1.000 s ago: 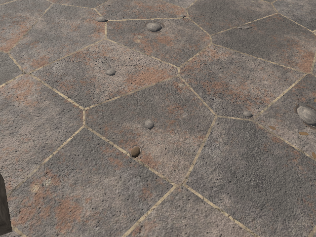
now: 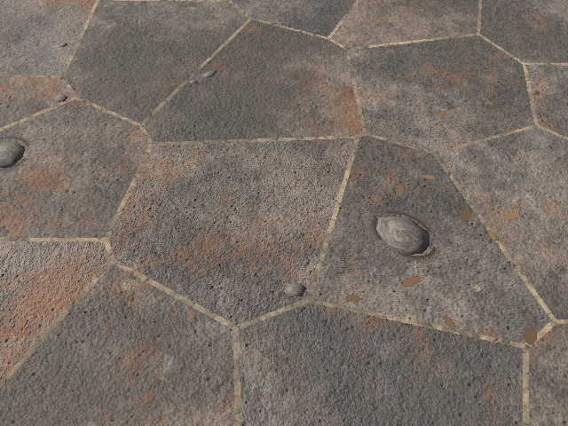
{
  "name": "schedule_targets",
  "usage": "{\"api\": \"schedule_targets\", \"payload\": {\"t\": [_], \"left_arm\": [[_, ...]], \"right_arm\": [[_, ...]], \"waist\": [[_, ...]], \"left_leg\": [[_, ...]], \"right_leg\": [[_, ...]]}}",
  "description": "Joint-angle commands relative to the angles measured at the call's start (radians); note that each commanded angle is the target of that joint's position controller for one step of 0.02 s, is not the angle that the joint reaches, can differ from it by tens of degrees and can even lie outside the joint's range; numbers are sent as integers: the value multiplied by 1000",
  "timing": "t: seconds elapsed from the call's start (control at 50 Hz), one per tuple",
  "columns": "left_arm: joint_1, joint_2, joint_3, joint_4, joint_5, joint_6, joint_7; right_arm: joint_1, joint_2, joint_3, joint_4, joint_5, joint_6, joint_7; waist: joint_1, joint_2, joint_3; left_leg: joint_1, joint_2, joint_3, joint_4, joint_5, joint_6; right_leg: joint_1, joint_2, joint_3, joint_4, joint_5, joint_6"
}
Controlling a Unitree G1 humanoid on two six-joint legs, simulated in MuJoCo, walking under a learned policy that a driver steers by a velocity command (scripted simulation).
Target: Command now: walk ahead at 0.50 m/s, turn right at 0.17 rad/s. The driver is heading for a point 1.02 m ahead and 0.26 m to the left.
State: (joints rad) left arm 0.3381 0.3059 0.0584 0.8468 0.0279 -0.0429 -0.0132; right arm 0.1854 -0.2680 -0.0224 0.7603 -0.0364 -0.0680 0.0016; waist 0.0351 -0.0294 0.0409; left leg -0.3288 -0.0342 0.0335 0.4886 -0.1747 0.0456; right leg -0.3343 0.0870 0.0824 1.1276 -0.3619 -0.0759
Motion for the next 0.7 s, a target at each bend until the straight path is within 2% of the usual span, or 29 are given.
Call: {"api": "schedule_targets", "payload": {"t": [0.02,0.06,0.1,0.18,0.24,0.28,0.3,0.32,0.34,0.36,0.38,0.4,0.42,0.44,0.46,0.48,0.5,0.56,0.62,0.66,0.7], "left_arm": [[28,51,4,-55,17,4,-17],[0,41,-3,-65,26,9,-22],[-92,25,-16,-96,29,8,-26],[-274,-11,-45,-151,14,-2,-30],[-339,1,-49,-170,3,-11,-22],[-348,17,-45,-179,-1,-19,-12],[-321,27,-41,-175,-3,-24,-7],[-263,38,-34,-158,-2,-31,-1],[-160,66,-21,-125,6,-43,10],[-18,134,0,-107,28,-55,26],[49,215,17,-112,44,-47,37],[34,205,26,-102,19,-27,36],[-33,103,3,-117,10,-24,30],[-81,50,-8,-119,3,-31,24],[-104,24,-14,-118,5,-38,23],[-97,15,-17,-107,3,-47,26],[-87,15,-15,-96,0,-55,26],[-42,30,-5,-67,-12,-74,23],[-6,30,0,-42,-10,-72,22],[2,32,1,-30,-7,-70,21],[18,50,6,-20,-7,-68,22]], "right_arm": [[118,-94,-25,11,15,-27,6],[152,-98,-27,37,29,-38,14],[177,-105,-31,54,34,-35,14],[242,-118,-42,90,32,-20,9],[287,-136,-50,108,28,-13,9],[289,-145,-56,111,25,-9,7],[280,-152,-60,109,24,-6,5],[263,-159,-63,105,26,-4,3],[258,-148,-62,103,31,-4,5],[235,-109,-53,74,42,-10,9],[274,-9,-33,34,60,-10,6],[316,-85,-50,36,40,7,-2],[275,-108,-58,55,24,21,0],[231,-84,-56,54,20,24,12],[216,-69,-57,56,17,31,19],[207,-67,-59,52,5,42,26],[202,-56,-58,52,0,51,33],[123,-41,-57,15,0,65,47],[20,-34,-51,-25,-2,69,60],[-50,-22,-41,-51,2,66,69],[-124,-14,-30,-78,1,63,78]], "waist": [[-22,135,-48],[-10,131,-53],[-22,123,-26],[-64,122,10],[-86,119,-4],[-79,125,-11],[-62,127,-17],[-30,119,-32],[14,75,-83],[78,-24,-189],[71,-195,-274],[38,-205,-269],[13,-77,-141],[-2,-46,-57],[-21,-61,-31],[-33,-83,-16],[-40,-80,-17],[-46,-57,-23],[-33,-51,0],[-23,-53,18],[-6,-55,33]], "left_leg": [[201,248,-322,-264,154,138],[217,237,-292,-275,252,165],[211,225,-274,-307,252,184],[167,179,-231,-319,244,166],[186,188,-247,-270,312,154],[200,205,-282,-225,331,141],[200,209,-301,-195,326,131],[183,198,-306,-138,335,117],[142,150,-276,-6,346,96],[31,82,-218,230,204,68],[-227,-42,-96,494,-282,35],[-331,-25,-87,636,-366,43],[-353,34,-116,683,-288,48],[-341,62,-112,665,-217,38],[-311,83,-103,641,-176,28],[-295,96,-97,630,-156,16],[-287,97,-88,638,-129,8],[-347,106,-81,632,-51,-9],[-410,115,-65,554,36,-24],[-384,113,-38,434,113,-24],[-334,108,0,312,160,-11]], "right_leg": [[-195,-78,26,-2,43,16],[-227,-100,-21,-48,56,32],[-277,-130,-61,-134,105,58],[-229,-127,-102,-393,231,97],[-157,-99,-112,-494,267,99],[-104,-90,-101,-538,240,85],[-54,-84,-94,-572,217,76],[38,-72,-96,-629,207,65],[198,-79,-81,-688,212,42],[397,-252,92,-738,85,-5],[598,-501,419,-819,-48,-62],[528,-551,605,-873,-160,-133],[425,-494,488,-887,-203,-121],[324,-436,345,-915,-91,-103],[269,-393,238,-938,25,-77],[238,-367,163,-948,125,-67],[227,-349,105,-955,215,-64],[256,-353,3,-968,384,-77],[276,-345,-89,-979,446,-82],[267,-325,-155,-978,461,-71],[263,-327,-201,-978,470,-63]]}}
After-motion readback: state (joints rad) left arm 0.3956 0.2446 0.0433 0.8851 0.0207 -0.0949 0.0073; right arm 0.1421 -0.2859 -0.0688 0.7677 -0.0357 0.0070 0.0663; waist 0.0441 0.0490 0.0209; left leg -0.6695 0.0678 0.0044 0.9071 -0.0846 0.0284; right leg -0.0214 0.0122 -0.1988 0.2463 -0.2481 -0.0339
